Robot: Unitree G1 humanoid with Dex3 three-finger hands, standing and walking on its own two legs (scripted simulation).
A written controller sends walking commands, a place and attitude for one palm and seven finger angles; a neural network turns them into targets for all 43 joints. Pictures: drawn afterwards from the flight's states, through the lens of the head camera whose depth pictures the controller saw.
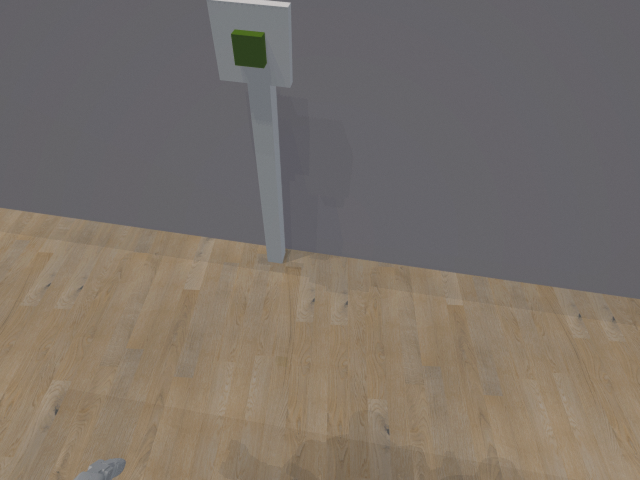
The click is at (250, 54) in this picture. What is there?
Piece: button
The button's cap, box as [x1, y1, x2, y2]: [231, 29, 266, 67]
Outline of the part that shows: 235,29 231,33 235,64 263,67 266,63 264,32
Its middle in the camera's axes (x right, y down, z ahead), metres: -0.17 -0.44 +0.89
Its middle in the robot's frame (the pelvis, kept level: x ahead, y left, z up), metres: +0.96 +0.21 +0.09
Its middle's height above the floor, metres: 0.86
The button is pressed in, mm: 0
